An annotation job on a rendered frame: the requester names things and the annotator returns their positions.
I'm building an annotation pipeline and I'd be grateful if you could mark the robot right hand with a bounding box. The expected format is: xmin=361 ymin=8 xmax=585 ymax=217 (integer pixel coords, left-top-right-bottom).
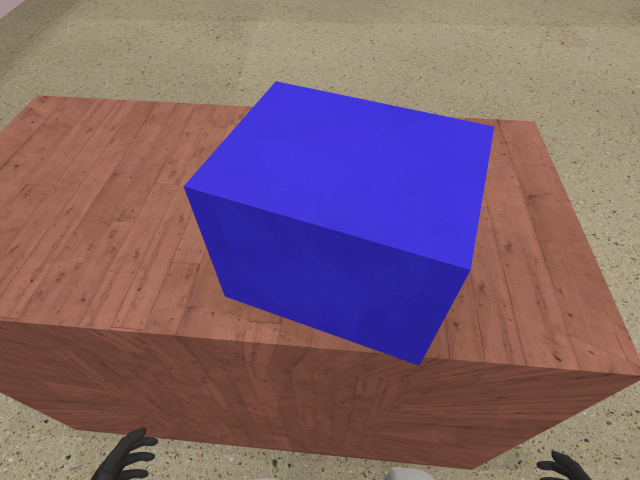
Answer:
xmin=536 ymin=451 xmax=591 ymax=480

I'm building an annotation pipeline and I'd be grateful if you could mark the carton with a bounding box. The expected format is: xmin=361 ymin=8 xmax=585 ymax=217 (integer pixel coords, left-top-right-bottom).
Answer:
xmin=184 ymin=81 xmax=494 ymax=365

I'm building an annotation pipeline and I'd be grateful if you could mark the pedestal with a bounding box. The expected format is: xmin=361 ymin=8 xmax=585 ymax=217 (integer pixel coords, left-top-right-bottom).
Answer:
xmin=0 ymin=95 xmax=640 ymax=470

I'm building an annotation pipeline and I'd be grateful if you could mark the robot left hand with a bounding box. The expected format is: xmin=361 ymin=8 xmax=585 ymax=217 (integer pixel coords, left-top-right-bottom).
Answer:
xmin=91 ymin=428 xmax=158 ymax=480

